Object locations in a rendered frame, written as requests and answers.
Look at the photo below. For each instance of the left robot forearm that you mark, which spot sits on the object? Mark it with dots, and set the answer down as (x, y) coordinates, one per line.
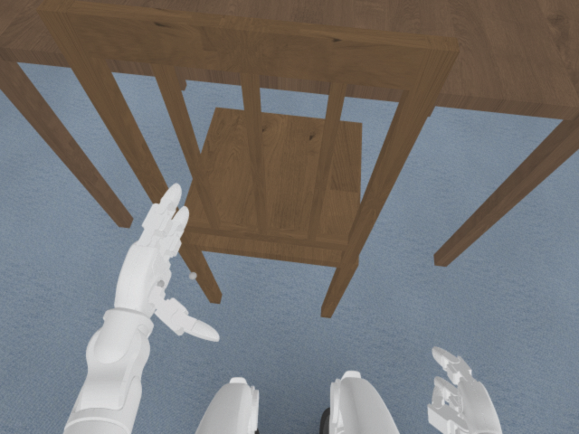
(116, 355)

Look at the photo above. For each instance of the left robot thigh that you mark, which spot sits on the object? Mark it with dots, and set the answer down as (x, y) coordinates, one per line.
(233, 410)

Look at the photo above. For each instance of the right robot hand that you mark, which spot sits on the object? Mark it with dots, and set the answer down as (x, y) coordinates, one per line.
(470, 409)

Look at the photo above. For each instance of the left robot hand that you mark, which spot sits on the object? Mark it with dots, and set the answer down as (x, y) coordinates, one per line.
(147, 262)

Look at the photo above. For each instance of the robot right shin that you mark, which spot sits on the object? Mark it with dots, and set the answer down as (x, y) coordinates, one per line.
(332, 428)

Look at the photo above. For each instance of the chair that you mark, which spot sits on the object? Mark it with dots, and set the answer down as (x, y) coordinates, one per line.
(265, 185)

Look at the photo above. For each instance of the table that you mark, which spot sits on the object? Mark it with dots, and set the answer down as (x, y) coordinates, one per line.
(517, 57)

